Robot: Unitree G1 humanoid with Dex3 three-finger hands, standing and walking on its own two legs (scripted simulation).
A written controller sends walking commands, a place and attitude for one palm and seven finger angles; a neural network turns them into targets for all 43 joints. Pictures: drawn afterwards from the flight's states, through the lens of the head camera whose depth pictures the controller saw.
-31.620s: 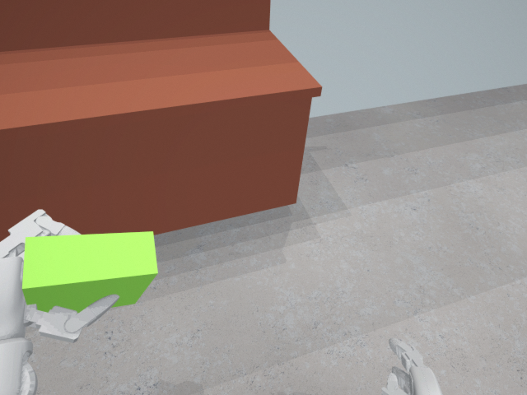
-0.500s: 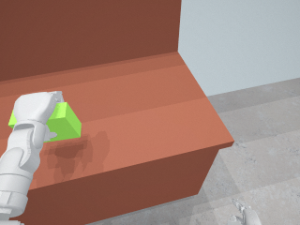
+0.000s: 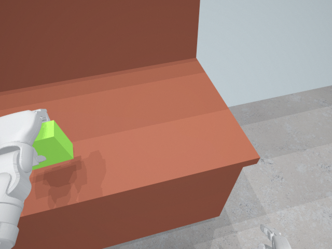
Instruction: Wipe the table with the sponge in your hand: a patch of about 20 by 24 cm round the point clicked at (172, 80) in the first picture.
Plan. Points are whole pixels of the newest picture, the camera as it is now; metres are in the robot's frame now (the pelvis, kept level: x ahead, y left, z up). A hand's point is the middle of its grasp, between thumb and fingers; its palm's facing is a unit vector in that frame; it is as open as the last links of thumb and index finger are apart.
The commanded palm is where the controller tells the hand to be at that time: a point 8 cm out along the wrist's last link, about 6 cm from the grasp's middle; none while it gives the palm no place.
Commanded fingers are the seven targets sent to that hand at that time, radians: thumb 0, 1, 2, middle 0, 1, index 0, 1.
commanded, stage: lower the sponge onto the table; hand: left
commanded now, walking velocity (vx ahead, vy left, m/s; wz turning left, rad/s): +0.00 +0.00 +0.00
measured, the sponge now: (39, 151) +0.31 +0.37 +0.05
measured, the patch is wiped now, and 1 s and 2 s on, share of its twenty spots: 0.00 0.05 0.30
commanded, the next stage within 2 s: wipe forward along the first lane in 1.50 s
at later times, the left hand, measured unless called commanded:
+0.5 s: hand (25, 152) +0.28 +0.38 +0.08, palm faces -0.05 +0.00 -1.00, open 9.2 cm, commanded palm +0.27 +0.34 +0.13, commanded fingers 0.00 0.10 1.30 -1.20 -1.60 -1.20 -1.60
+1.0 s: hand (40, 170) +0.26 +0.36 +0.04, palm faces -0.22 -0.06 -0.97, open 9.2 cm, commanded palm +0.27 +0.34 +0.11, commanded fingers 0.00 0.10 1.30 -1.20 -1.60 -1.20 -1.60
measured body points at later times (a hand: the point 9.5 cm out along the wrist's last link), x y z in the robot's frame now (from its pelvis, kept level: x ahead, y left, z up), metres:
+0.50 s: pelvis -0.01 +0.01 +0.00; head +0.01 -0.02 +0.45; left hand +0.28 +0.38 +0.14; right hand +0.16 -0.24 -0.13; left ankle +0.00 +0.10 -0.74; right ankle -0.01 -0.12 -0.74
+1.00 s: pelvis -0.01 +0.00 +0.00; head +0.01 -0.03 +0.45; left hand +0.27 +0.36 +0.09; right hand +0.16 -0.25 -0.13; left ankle +0.00 +0.10 -0.74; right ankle -0.01 -0.12 -0.74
